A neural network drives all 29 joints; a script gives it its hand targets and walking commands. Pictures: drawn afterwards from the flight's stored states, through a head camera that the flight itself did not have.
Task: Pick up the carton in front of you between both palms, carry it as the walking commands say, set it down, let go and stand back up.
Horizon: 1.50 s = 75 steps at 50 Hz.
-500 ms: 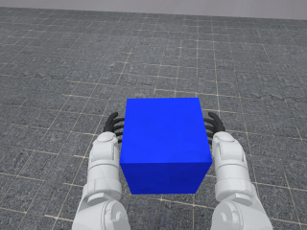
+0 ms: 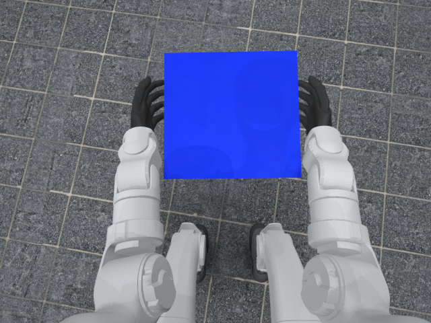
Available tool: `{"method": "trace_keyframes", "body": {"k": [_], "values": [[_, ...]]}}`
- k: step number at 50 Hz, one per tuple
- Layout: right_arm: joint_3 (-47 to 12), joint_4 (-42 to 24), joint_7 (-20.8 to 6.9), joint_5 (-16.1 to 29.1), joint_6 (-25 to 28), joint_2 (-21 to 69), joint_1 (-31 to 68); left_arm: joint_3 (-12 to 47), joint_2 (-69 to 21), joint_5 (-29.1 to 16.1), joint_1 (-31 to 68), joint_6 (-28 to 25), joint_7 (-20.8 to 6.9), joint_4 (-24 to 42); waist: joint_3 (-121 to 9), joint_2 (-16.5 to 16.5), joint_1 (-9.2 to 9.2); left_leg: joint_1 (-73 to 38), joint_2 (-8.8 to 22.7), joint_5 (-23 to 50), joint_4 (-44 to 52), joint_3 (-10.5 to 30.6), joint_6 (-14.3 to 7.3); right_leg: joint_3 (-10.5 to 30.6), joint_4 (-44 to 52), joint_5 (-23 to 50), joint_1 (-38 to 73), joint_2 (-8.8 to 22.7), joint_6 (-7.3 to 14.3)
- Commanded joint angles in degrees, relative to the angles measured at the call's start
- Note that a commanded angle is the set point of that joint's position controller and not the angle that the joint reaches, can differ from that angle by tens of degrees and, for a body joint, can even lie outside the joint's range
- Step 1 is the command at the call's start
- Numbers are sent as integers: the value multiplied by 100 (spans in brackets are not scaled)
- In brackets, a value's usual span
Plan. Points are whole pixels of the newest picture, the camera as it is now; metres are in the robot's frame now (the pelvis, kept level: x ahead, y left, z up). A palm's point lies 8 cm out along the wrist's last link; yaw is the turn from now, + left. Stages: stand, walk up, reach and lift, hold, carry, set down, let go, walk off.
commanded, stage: set down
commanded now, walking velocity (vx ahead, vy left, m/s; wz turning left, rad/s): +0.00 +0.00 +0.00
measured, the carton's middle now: (228, 129) +0.45 +0.01 -0.16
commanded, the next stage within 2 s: none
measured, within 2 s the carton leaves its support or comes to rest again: rests again in 1.46 s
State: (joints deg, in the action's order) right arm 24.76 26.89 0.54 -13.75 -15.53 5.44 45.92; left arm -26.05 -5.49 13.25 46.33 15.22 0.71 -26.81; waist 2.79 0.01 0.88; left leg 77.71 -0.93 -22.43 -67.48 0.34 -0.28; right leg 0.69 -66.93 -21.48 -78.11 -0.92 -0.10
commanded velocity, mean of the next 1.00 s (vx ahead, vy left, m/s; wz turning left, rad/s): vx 0.00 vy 0.00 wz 0.00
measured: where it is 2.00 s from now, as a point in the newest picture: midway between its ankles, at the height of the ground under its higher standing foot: (229, 263)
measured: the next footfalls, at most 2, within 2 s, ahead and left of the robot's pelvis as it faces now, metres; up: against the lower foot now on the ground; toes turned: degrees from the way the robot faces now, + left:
none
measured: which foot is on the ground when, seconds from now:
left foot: down 0.00-1.00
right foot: down 0.00-1.00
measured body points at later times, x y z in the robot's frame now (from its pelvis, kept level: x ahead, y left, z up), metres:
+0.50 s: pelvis -0.01 +0.00 -0.12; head +0.29 +0.01 +0.20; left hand +0.49 +0.17 -0.23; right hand +0.49 -0.13 -0.24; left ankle +0.07 +0.12 -0.62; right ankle +0.07 -0.12 -0.62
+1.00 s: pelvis -0.03 +0.00 -0.23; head +0.34 +0.01 +0.02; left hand +0.52 +0.17 -0.40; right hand +0.53 -0.13 -0.40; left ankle +0.07 +0.12 -0.62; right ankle +0.07 -0.12 -0.62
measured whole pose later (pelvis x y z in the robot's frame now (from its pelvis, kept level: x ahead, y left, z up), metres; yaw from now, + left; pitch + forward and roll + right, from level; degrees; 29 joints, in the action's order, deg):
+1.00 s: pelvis -0.03 +0.00 -0.23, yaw +0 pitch +45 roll +0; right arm 21.3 44.1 5.8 -6.4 -16.8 -8.2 78.1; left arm -23.1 9.2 7.3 78.0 16.8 4.5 -43.7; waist 11.4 0.5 1.0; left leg 128.2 -2.4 -32.2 -115.4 0.7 0.5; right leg 0.9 -114.8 -31.5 -128.3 -2.3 -1.2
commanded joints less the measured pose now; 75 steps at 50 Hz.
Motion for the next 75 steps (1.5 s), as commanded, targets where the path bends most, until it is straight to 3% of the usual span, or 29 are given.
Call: {"method": "trace_keyframes", "body": {"k": [1, 6, 12, 24, 38, 52, 59, 67, 75], "values": [[-3598, 369, -1456, 673, -54, 5415, 3108, 3605, -5426, -643, 2968, 117, -1553, -439, -6545, 49, 71, -2423, -774, 2413, 109, -5, 139, 39, -7, 2328, 2697, -795, -97], [-3138, 753, -1508, 480, -125, 5239, 3101, 3178, -5318, -499, 2914, 230, -1627, -917, -5926, 78, 40, -1412, -771, 2155, -223, 10, 122, 3, -359, 1983, 1564, -797, -72], [-2956, 909, -1333, 536, 49, 4957, 3472, 2931, -4977, -510, 3197, 49, -1454, -1129, -6121, 150, 90, -741, -806, 2200, -840, -18, 167, -64, -946, 1894, 632, -829, -123], [-3014, 887, -958, 911, -22, 4536, 4857, 3148, -4544, -927, 4666, 106, -1202, -954, -7133, 6, 50, 124, -846, 1472, -2014, -253, 261, -248, -2122, 1297, -1, -906, -174], [-2648, 1316, -957, 1044, -114, 4037, 6176, 2643, -3963, -947, 5882, 202, -1228, -1462, -6608, 107, 121, 1241, -735, 750, -3080, -335, 163, -342, -3239, 659, -940, -806, -126], [-3061, 1373, -926, 1727, 177, 3398, 7054, 3131, -3408, -1612, 6793, -57, -1200, -1520, -6551, -14, 65, 1258, -566, 1265, -4324, -322, 151, -382, -4499, 1097, -1181, -625, -68], [-3606, 917, -854, 2283, 242, 3518, 7414, 3722, -3431, -2210, 7185, -137, -1040, -938, -7809, -9, 103, 548, -566, 2119, -4774, -310, 158, -431, -5030, 1924, -464, -636, -46], [-3112, 1706, -1008, 1989, 303, 3588, 6899, 3339, -3595, -1963, 6720, -215, -1165, -1738, -5896, -75, 16, 1494, -591, 1603, -4886, -264, 97, -408, -5084, 1296, -1779, -634, -24], [-2989, 1877, -936, 2076, 458, 3126, 7377, 3097, -3162, -1973, 7160, -345, -1092, -1899, -5348, 63, 46, 1852, -534, 964, -4977, -281, 71, -369, -5185, 808, -1711, -573, -5]]}}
